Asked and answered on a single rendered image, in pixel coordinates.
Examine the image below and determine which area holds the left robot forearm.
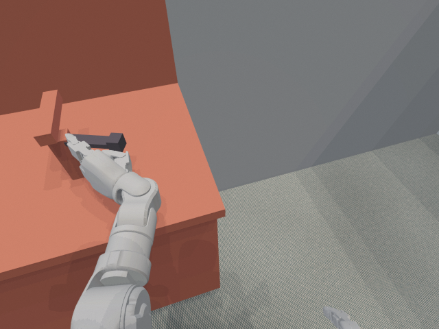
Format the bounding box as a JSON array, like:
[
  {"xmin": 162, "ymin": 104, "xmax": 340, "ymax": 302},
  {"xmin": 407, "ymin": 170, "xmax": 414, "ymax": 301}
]
[{"xmin": 71, "ymin": 172, "xmax": 161, "ymax": 329}]

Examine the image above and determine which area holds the robot right hand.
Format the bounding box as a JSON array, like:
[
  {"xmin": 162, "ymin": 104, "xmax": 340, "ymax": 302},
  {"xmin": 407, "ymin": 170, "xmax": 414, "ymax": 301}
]
[{"xmin": 323, "ymin": 306, "xmax": 361, "ymax": 329}]

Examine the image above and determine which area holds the tap lever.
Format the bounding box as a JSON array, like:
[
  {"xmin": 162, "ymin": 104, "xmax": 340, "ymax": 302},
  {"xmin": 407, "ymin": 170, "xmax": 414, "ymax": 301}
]
[{"xmin": 64, "ymin": 133, "xmax": 126, "ymax": 152}]

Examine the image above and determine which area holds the robot left hand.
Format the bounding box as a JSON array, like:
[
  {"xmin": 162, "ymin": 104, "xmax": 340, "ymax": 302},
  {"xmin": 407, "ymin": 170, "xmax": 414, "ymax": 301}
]
[{"xmin": 65, "ymin": 133, "xmax": 132, "ymax": 199}]

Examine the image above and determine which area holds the counter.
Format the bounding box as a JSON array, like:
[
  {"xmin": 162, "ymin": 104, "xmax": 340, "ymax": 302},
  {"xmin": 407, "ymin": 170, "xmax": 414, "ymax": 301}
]
[{"xmin": 0, "ymin": 0, "xmax": 225, "ymax": 329}]

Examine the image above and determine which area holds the left robot upper arm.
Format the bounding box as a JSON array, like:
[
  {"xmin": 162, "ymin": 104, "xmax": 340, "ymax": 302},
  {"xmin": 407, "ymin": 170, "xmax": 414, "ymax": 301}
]
[{"xmin": 72, "ymin": 284, "xmax": 152, "ymax": 329}]

